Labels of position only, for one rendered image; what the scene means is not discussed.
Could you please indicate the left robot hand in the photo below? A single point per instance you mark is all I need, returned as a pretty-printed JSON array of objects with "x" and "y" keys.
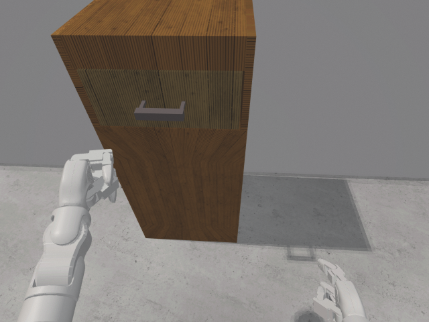
[{"x": 77, "y": 179}]

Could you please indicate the right robot hand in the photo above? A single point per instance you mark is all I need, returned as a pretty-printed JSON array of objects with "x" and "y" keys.
[{"x": 334, "y": 304}]

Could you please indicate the handle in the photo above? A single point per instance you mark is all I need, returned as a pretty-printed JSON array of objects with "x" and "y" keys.
[{"x": 159, "y": 114}]

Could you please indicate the robot left forearm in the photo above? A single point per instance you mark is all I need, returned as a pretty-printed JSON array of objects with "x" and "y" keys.
[{"x": 56, "y": 282}]

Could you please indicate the drawer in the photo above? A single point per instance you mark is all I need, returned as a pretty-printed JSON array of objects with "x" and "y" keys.
[{"x": 213, "y": 97}]

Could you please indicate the cabinet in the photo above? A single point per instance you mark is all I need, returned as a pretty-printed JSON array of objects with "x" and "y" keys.
[{"x": 181, "y": 183}]

